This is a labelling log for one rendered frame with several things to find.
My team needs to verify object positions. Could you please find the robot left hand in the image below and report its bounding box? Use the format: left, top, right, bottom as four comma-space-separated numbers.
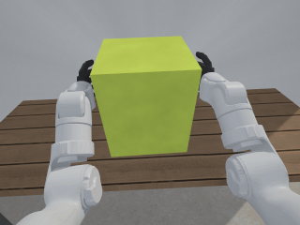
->
77, 59, 96, 97

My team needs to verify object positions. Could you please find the right robot forearm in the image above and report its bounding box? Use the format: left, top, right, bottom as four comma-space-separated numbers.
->
199, 72, 290, 185

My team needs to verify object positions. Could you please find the robot right hand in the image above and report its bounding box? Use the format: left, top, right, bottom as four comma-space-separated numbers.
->
196, 52, 215, 91

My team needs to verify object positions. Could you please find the table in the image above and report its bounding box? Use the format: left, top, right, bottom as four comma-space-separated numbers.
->
0, 88, 300, 225

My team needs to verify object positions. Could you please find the carton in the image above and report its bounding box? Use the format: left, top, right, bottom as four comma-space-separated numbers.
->
90, 36, 203, 158

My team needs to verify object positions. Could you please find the right robot upper arm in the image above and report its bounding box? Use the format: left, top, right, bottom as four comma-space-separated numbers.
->
225, 149, 300, 225

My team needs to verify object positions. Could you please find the left robot forearm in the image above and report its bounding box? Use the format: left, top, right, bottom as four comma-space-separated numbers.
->
43, 81, 96, 204

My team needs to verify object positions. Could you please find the left robot upper arm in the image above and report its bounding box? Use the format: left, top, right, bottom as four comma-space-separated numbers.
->
16, 164, 103, 225

